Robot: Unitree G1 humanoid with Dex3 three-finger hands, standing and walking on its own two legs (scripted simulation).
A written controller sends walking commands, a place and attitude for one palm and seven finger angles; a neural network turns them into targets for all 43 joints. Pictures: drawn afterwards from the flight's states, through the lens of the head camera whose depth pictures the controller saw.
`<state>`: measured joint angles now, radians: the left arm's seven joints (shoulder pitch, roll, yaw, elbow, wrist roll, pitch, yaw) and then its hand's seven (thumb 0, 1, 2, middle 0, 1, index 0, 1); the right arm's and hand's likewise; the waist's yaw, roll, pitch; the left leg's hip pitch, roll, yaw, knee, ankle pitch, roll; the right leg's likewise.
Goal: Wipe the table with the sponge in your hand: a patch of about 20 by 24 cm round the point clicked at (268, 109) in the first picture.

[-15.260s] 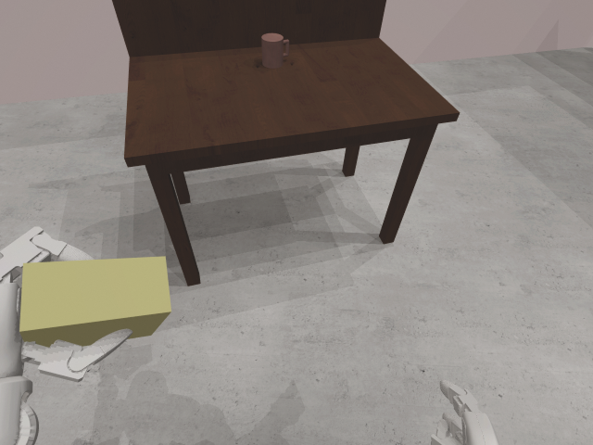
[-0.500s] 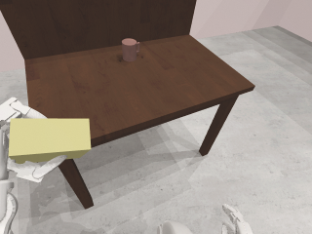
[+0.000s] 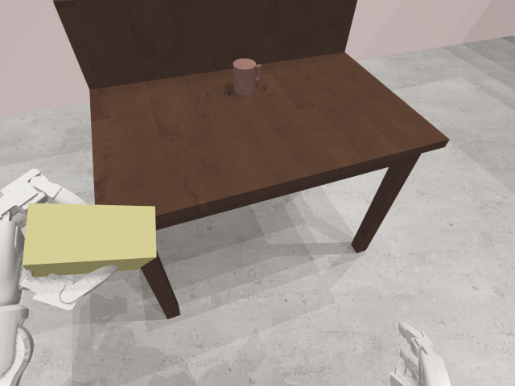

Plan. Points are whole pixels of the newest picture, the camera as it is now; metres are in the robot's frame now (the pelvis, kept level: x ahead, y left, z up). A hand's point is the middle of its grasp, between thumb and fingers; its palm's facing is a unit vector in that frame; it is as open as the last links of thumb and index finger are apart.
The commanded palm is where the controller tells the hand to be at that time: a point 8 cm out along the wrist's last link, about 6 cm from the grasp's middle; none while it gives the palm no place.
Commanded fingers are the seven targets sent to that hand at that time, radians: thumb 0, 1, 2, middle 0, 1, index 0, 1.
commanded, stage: come to a stop and stand still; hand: left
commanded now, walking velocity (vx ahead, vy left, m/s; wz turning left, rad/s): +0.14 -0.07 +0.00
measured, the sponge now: (110, 241) +0.24 +0.20 +0.16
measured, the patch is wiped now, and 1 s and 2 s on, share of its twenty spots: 0.00 0.00 0.00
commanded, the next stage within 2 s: look again from close up in 0.98 s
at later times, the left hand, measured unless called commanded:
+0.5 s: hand (89, 216) +0.25 +0.22 +0.19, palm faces +0.39 -0.82 -0.43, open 9.8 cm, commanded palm +0.18 +0.26 +0.18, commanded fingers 0.00 0.10 1.30 -1.20 -1.60 -1.20 -1.60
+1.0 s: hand (53, 212) +0.26 +0.27 +0.18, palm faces +0.42 -0.83 -0.37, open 9.8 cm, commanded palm +0.19 +0.30 +0.18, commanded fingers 0.00 0.10 1.30 -1.20 -1.60 -1.20 -1.60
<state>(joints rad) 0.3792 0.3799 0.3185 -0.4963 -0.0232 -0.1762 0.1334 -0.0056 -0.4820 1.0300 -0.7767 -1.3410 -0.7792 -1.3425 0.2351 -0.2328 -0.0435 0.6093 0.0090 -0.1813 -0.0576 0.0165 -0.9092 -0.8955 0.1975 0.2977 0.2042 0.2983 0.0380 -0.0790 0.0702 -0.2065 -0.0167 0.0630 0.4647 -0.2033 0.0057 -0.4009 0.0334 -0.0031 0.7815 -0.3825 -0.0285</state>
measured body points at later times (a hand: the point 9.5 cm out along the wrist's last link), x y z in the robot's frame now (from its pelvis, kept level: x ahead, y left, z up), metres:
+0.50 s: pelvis +0.02 -0.02 +0.00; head +0.05 -0.01 +0.45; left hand +0.22 +0.26 +0.21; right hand +0.18 -0.27 -0.08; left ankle +0.04 +0.12 -0.73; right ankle +0.05 -0.09 -0.73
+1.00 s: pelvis +0.04 +0.02 +0.01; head +0.06 +0.03 +0.46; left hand +0.23 +0.31 +0.20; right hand +0.22 -0.18 -0.07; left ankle +0.04 +0.12 -0.73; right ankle +0.05 -0.08 -0.73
